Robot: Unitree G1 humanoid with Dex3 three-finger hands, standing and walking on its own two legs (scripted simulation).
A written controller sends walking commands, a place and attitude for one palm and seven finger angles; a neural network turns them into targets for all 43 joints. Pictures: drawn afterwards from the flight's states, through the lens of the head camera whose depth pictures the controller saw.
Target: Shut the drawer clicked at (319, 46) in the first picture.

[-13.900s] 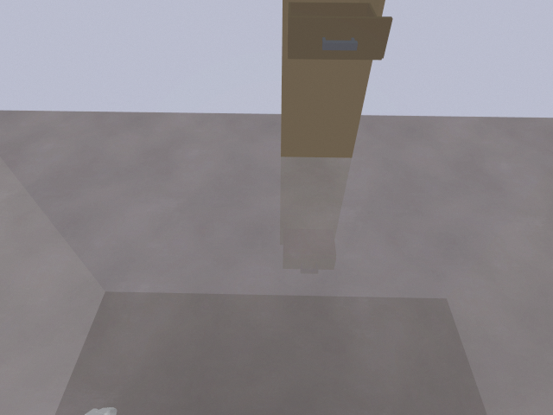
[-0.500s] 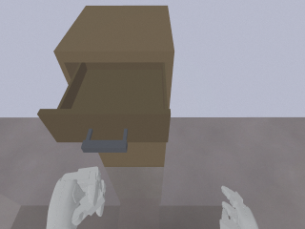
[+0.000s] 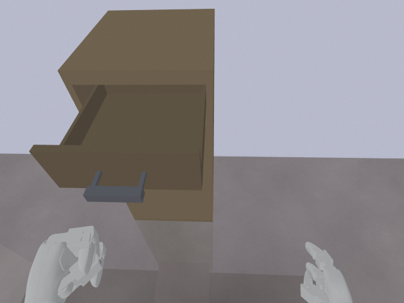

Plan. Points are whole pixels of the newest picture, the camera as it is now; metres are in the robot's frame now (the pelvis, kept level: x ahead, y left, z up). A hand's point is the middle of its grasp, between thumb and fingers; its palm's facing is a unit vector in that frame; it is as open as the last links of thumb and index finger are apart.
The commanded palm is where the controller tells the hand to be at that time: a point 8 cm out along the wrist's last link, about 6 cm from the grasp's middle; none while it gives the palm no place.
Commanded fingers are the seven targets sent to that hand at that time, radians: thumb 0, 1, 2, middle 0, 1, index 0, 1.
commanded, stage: bring the fist close to the handle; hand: left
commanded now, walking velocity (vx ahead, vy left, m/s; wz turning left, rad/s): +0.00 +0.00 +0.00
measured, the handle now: (117, 184) +0.35 +0.22 +0.03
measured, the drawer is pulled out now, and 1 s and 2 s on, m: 0.25 0.25 0.22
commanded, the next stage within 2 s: push the drawer shut in 1.14 s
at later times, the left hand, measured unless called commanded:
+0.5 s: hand (108, 243) +0.22 +0.19 +0.04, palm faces +0.00 -1.00 +0.00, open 3.3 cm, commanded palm +0.19 +0.24 +0.05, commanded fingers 0.00 0.90 0.90 -1.40 -1.60 -1.40 -1.60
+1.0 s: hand (120, 238) +0.24 +0.18 +0.02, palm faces +0.02 -1.00 -0.02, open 3.3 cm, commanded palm +0.22 +0.23 +0.02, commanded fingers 0.00 0.90 0.90 -1.40 -1.60 -1.40 -1.60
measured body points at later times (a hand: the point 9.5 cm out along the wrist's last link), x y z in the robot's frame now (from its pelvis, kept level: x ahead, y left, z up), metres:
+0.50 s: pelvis -0.01 +0.05 -0.02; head +0.04 +0.05 +0.43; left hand +0.21 +0.24 +0.05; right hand +0.16 -0.19 -0.10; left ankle -0.01 +0.14 -0.70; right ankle -0.01 -0.05 -0.70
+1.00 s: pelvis -0.01 +0.06 -0.03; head +0.05 +0.06 +0.41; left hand +0.23 +0.23 +0.03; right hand +0.15 -0.16 -0.12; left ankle -0.01 +0.14 -0.70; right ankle -0.01 -0.05 -0.70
